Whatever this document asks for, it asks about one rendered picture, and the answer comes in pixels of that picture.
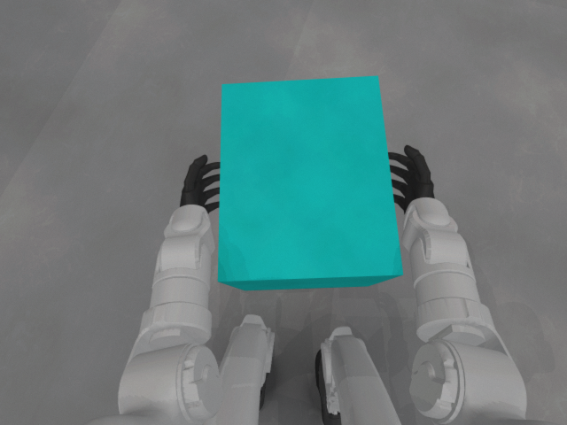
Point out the left robot forearm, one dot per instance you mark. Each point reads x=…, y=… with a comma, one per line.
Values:
x=178, y=311

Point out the robot right shin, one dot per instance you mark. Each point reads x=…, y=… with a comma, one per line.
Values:
x=331, y=393

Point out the carton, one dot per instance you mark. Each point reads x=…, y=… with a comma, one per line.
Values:
x=306, y=195

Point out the right robot upper arm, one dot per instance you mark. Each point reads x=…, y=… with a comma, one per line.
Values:
x=462, y=384

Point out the robot left thigh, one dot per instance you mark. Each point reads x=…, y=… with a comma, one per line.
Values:
x=248, y=357

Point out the left robot hand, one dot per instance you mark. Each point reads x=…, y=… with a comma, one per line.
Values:
x=194, y=185

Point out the right robot hand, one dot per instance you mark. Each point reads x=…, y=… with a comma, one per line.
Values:
x=417, y=177

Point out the right robot forearm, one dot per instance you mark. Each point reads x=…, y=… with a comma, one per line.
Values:
x=448, y=304

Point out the left robot upper arm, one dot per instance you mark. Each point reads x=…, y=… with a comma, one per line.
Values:
x=178, y=385

